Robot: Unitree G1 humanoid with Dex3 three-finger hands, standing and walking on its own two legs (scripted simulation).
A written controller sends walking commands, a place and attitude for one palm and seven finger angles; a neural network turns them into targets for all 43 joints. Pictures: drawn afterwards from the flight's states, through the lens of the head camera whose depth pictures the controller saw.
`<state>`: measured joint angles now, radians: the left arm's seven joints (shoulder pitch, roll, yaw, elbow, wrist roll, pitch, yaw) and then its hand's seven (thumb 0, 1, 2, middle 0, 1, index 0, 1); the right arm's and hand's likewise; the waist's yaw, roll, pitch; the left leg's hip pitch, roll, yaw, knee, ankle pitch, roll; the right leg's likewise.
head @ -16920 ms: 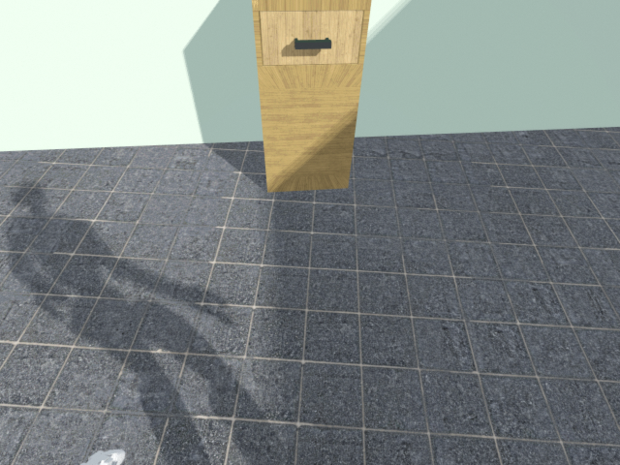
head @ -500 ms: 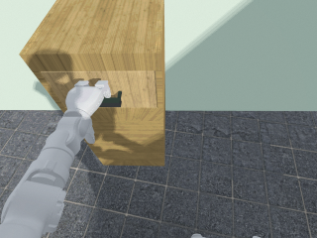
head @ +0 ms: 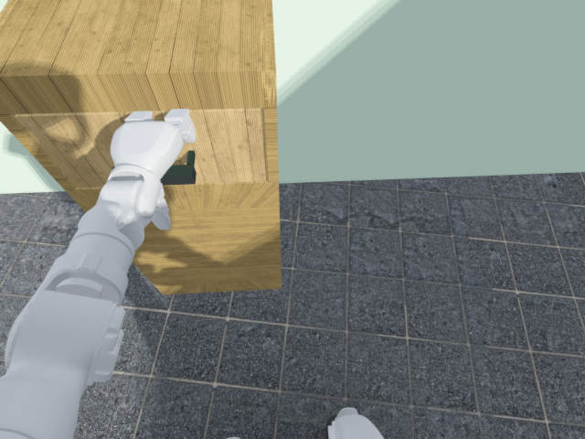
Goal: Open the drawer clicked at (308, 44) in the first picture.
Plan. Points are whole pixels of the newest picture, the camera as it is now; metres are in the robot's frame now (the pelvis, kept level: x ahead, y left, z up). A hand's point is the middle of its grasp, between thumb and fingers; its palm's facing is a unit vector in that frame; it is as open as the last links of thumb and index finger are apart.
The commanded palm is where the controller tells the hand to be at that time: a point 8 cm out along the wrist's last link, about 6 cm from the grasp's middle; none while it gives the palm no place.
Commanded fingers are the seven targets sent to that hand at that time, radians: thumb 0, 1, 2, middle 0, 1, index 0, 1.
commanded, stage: move the hooked fingers above the handle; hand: left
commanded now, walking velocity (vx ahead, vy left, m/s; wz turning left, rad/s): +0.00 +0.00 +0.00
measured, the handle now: (156, 166) +0.55 +0.19 -0.01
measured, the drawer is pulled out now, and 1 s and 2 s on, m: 0.00 0.00 0.00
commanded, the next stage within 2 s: lower the fingers behind the handle in 0.86 s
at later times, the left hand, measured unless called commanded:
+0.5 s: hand (148, 170) +0.49 +0.18 +0.04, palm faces -0.08 -0.01 -1.00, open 13.7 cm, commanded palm +0.48 +0.19 +0.09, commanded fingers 0.00 -0.50 0.30 -0.30 -1.20 -0.30 -1.20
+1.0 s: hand (151, 171) +0.50 +0.18 +0.03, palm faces -0.08 -0.02 -1.00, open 13.5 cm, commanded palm +0.48 +0.19 +0.09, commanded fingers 0.00 -0.50 0.30 -0.30 -1.20 -0.30 -1.20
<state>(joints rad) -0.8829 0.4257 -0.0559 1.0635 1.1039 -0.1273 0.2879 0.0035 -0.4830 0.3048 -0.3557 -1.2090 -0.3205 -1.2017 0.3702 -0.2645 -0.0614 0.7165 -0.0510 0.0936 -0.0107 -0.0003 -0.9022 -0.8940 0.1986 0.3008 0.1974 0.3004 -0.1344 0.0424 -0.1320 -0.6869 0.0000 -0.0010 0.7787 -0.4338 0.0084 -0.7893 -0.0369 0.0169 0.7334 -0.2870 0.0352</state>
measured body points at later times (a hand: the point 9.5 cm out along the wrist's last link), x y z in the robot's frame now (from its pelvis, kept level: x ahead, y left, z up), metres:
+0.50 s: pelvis -0.01 -0.01 +0.00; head +0.10 -0.02 +0.43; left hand +0.49 +0.18 +0.09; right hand -0.01 -0.29 -0.13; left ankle -0.05 +0.11 -0.70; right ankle +0.03 -0.15 -0.70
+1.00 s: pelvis +0.00 -0.01 +0.00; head +0.11 -0.02 +0.44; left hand +0.50 +0.18 +0.09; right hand +0.02 -0.28 -0.14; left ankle -0.05 +0.11 -0.70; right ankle +0.03 -0.15 -0.70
